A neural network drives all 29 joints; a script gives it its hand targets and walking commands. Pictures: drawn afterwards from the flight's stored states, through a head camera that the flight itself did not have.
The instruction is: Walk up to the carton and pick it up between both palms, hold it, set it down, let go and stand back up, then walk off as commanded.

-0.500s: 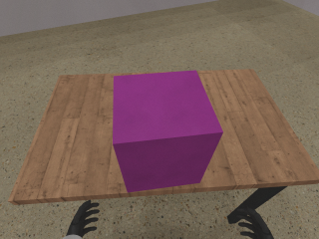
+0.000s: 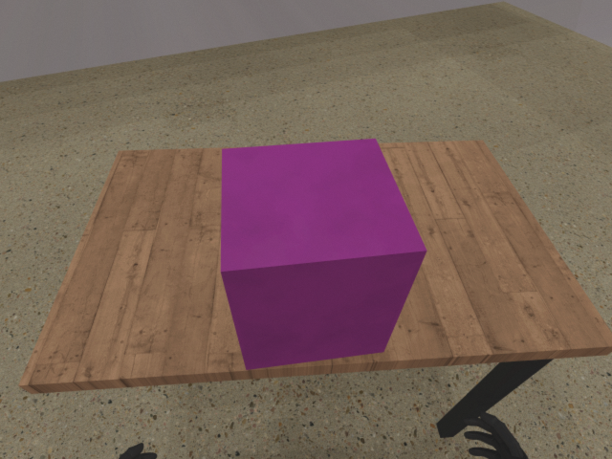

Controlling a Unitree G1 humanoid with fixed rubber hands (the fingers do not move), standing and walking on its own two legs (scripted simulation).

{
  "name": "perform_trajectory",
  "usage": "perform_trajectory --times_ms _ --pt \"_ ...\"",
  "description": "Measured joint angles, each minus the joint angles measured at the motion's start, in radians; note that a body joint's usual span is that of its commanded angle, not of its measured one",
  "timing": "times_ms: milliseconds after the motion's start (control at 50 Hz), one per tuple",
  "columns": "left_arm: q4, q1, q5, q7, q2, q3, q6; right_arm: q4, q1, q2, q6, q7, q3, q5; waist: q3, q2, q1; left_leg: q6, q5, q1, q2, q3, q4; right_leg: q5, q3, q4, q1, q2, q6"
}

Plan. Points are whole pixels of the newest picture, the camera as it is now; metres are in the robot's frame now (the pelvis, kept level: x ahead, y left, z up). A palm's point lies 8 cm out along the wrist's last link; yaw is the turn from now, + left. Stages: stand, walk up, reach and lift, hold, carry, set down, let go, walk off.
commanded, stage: stand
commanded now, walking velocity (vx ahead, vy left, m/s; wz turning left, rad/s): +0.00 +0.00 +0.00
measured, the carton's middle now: (308, 258) +0.38 +0.01 +0.05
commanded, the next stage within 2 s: walk off in 0.80 s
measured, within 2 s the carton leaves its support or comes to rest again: neither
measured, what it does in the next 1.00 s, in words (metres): stands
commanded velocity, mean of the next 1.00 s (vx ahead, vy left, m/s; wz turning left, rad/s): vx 0.00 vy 0.00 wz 0.00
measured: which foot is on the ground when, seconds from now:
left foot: down 0.00-1.00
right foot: down 0.00-1.00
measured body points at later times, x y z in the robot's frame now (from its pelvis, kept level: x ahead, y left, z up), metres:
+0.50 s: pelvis +0.00 +0.00 +0.00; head +0.00 +0.01 +0.45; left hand +0.11 +0.27 -0.13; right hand +0.15 -0.25 -0.08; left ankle -0.01 +0.14 -0.74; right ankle -0.01 -0.10 -0.74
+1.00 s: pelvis -0.02 +0.00 +0.00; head -0.02 +0.01 +0.45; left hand +0.08 +0.27 -0.13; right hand +0.12 -0.26 -0.09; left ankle -0.01 +0.14 -0.74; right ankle -0.01 -0.10 -0.74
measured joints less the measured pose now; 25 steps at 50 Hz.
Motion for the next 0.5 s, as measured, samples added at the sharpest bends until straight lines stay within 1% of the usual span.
perform_trajectory --times_ms 500 --pt "0.061 0.000 0.000 0.000 0.003 0.000 -0.008 0.007 0.000 0.000 -0.002 0.000 0.000 0.000 -0.023 0.000 0.000 0.000 0.001 0.000 0.000 0.000 0.001 0.002 0.000 0.000 0.000 0.000 0.000"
